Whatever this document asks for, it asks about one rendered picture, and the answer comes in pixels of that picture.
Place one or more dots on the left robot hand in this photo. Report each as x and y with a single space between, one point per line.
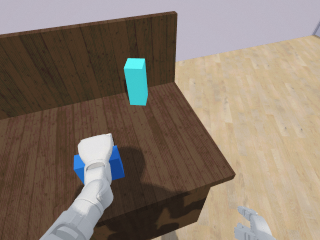
96 147

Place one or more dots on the right robot hand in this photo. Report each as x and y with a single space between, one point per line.
258 225

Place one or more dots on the table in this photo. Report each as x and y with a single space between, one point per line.
63 84

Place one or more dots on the sponge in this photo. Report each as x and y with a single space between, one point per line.
116 165

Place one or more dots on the robot left forearm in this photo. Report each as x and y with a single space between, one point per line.
78 222

